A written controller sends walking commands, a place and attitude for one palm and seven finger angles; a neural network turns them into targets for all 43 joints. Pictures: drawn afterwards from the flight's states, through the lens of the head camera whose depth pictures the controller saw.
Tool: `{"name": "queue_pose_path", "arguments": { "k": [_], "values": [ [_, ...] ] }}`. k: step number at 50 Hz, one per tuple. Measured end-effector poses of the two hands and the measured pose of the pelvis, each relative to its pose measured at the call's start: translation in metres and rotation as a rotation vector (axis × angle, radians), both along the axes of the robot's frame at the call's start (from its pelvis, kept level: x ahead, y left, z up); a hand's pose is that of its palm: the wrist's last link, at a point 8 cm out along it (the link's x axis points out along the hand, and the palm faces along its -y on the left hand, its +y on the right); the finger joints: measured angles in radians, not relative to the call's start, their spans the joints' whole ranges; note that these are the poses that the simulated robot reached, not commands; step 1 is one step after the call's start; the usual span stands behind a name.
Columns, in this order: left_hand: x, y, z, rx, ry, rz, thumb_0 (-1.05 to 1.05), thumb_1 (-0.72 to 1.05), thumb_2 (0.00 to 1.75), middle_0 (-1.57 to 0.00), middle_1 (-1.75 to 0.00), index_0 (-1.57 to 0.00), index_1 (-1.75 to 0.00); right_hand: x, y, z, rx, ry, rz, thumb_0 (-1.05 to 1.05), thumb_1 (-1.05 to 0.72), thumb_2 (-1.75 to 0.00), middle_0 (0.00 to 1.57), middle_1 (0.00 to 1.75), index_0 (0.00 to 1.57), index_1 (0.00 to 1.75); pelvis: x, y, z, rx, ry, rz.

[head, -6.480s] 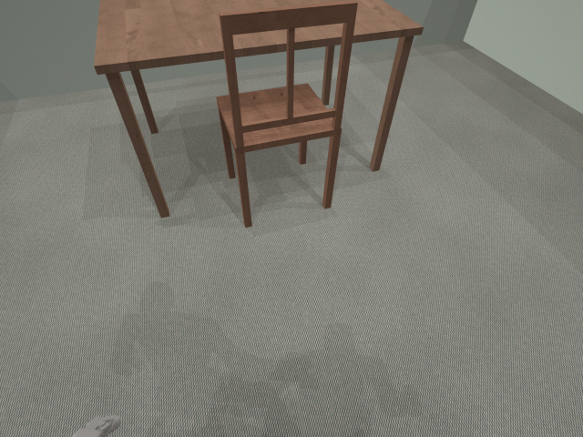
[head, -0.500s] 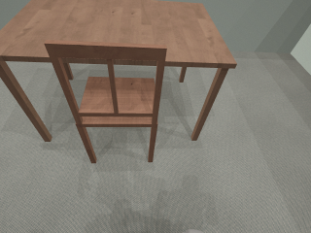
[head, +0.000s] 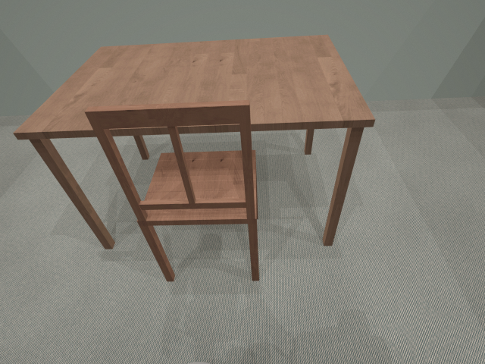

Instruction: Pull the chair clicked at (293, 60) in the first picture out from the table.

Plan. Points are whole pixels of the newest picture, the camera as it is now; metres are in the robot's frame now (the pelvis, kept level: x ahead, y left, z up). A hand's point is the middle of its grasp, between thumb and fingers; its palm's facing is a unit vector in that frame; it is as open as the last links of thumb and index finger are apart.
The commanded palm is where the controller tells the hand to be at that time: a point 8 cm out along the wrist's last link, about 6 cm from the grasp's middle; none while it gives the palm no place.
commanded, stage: take the last steps up to it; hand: left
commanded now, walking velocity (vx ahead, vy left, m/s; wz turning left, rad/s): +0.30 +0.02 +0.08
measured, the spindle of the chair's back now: (183, 167) +0.68 +0.21 -0.09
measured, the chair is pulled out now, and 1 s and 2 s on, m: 0.00 0.00 0.00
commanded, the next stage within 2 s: come to a stop and stand still in 0.54 s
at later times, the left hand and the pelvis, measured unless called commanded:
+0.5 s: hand out of the picture +0.07 +0.21 -0.19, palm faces +0.13 -0.98 -0.14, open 7.4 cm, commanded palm none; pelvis +0.15 +0.06 -0.02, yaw +0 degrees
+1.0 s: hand (161, 302) +0.30 +0.21 -0.17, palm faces +0.05 -0.97 -0.25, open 7.3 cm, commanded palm none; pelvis +0.22 +0.03 -0.01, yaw +2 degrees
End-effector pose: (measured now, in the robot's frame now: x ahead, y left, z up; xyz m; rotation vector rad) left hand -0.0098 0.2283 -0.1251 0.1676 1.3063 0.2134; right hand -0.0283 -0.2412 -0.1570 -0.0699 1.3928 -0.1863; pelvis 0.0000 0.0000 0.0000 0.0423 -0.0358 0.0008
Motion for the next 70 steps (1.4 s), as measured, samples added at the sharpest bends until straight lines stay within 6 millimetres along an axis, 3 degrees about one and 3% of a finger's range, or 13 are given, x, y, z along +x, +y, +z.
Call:
{"name": "queue_pose_path", "arguments": {
  "k": [6, 12, 18, 22, 28, 33, 37, 41, 47, 52, 57, 61, 70],
  "values": [
    [-0.043, -0.018, -0.005, -0.043, 0.141, 0.103, 0.0, 0.91, 0.89, -0.2, -0.3, -0.2, -0.3, 0.042, 0.0, -0.001, -0.007, 0.028, 0.064, 0.0, -0.91, -0.9, 0.19, 0.3, 0.2, 0.3, 0.026, 0.002, -0.002, -0.021, 0.016, 0.036],
    [-0.06, -0.031, -0.008, -0.11, 0.282, 0.175, 0.0, 0.91, 0.89, -0.2, -0.3, -0.2, -0.3, 0.128, 0.025, -0.001, -0.003, -0.041, 0.138, 0.0, -0.91, -0.9, 0.19, 0.3, 0.2, 0.3, 0.062, 0.017, -0.007, -0.034, 0.041, 0.041],
    [-0.041, -0.018, -0.025, -0.163, 0.381, 0.213, 0.0, 0.91, 0.89, -0.2, -0.3, -0.2, -0.3, 0.24, 0.073, -0.003, -0.008, -0.212, 0.22, 0.0, -0.91, -0.9, 0.19, 0.3, 0.2, 0.3, 0.108, 0.045, -0.024, -0.045, 0.051, 0.037],
    [0.009, 0.008, -0.037, -0.156, 0.353, 0.17, 0.01, 0.91, 0.89, -0.2, -0.3, -0.2, -0.3, 0.275, 0.095, 0.004, -0.013, -0.291, 0.199, 0.0, -0.91, -0.9, 0.19, 0.3, 0.2, 0.3, 0.133, 0.056, -0.024, -0.026, 0.031, 0.014],
    [0.137, 0.049, -0.038, -0.097, 0.115, 0.082, 0.01, 0.91, 0.9, -0.2, -0.3, -0.2, -0.3, 0.287, 0.086, 0.021, -0.064, -0.31, 0.109, -0.04, -0.95, -0.9, 0.2, 0.3, 0.2, 0.3, 0.167, 0.062, -0.012, -0.019, 0.019, 0.003],
    [0.233, 0.064, -0.027, -0.043, -0.066, 0.032, 0.01, 0.93, 0.9, -0.19, -0.3, -0.2, -0.3, 0.279, 0.07, 0.015, -0.071, -0.207, 0.108, -0.03, -0.94, -0.9, 0.2, 0.3, 0.2, 0.3, 0.194, 0.057, -0.01, -0.012, 0.02, 0.006],
    [0.287, 0.06, -0.019, -0.004, -0.128, -0.021, 0.0, 0.93, 0.9, -0.19, -0.3, -0.2, -0.3, 0.264, 0.061, -0.001, -0.046, -0.104, 0.079, -0.02, -0.93, -0.9, 0.2, 0.3, 0.2, 0.3, 0.215, 0.047, -0.014, -0.009, 0.009, 0.011],
    [0.315, 0.045, -0.019, 0.022, -0.147, -0.055, 0.0, 0.92, 0.9, -0.19, -0.3, -0.2, -0.3, 0.252, 0.054, -0.02, -0.007, -0.003, 0.036, -0.01, -0.92, -0.9, 0.2, 0.3, 0.2, 0.3, 0.233, 0.035, -0.023, -0.02, 0.003, 0.014],
    [0.312, 0.027, -0.015, 0.007, -0.106, -0.06, 0.0, 0.91, 0.89, -0.2, -0.3, -0.2, -0.3, 0.244, 0.055, -0.017, 0.014, 0.062, 0.013, 0.0, -0.91, -0.9, 0.19, 0.3, 0.2, 0.3, 0.228, 0.031, -0.015, -0.01, 0.003, 0.028],
    [0.295, 0.038, -0.015, 0.012, -0.098, -0.03, -0.01, 0.93, 0.89, -0.2, -0.3, -0.21, -0.3, 0.241, 0.06, -0.014, 0.015, 0.045, 0.034, 0.0, -0.91, -0.9, 0.19, 0.3, 0.2, 0.3, 0.212, 0.037, -0.014, -0.009, 0.009, 0.025],
    [0.268, 0.06, -0.026, 0.003, -0.08, -0.012, 0.0, 0.92, 0.89, -0.2, -0.3, -0.21, -0.3, 0.23, 0.073, -0.011, -0.01, -0.003, 0.046, 0.0, -0.91, -0.9, 0.19, 0.3, 0.2, 0.3, 0.195, 0.054, -0.02, -0.026, 0.015, 0.014],
    [0.242, 0.075, -0.036, -0.024, -0.04, 0.012, 0.0, 0.91, 0.89, -0.2, -0.3, -0.2, -0.3, 0.206, 0.091, -0.005, -0.031, -0.009, 0.042, 0.0, -0.91, -0.9, 0.19, 0.3, 0.2, 0.3, 0.186, 0.067, -0.02, -0.027, 0.008, 0.006],
    [0.177, 0.071, -0.03, -0.059, 0.107, 0.055, 0.0, 0.91, 0.9, -0.2, -0.3, -0.2, -0.3, 0.177, 0.118, 0.005, 0.012, 0.058, 0.039, 0.0, -0.91, -0.9, 0.2, 0.3, 0.2, 0.3, 0.188, 0.07, -0.007, -0.02, 0.043, 0.012]
  ]
}}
